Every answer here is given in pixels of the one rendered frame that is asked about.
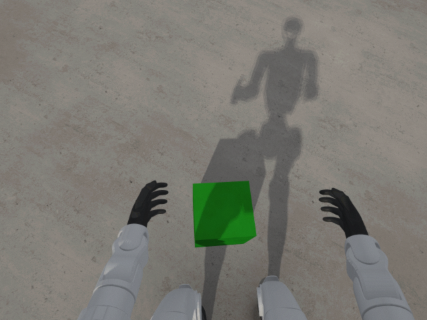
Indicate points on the right robot hand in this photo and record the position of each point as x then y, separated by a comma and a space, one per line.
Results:
350, 220

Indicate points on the carton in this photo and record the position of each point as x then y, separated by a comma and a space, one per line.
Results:
222, 213

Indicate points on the robot left forearm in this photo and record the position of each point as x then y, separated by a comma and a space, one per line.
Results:
117, 288

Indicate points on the robot right thigh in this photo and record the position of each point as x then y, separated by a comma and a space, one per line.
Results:
276, 302

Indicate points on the robot right forearm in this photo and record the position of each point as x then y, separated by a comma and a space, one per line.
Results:
378, 295

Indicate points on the robot left thigh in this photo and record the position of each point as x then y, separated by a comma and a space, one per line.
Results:
179, 304

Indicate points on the robot thigh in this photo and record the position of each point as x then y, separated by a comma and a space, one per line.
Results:
276, 302
179, 304

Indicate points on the left robot hand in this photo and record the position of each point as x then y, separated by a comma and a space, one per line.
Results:
140, 213

